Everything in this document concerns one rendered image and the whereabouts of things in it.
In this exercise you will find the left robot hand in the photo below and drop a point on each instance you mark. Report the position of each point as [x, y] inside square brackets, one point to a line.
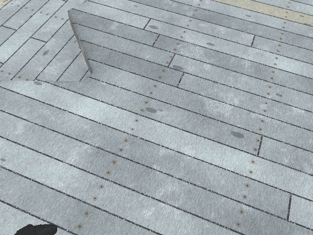
[40, 229]

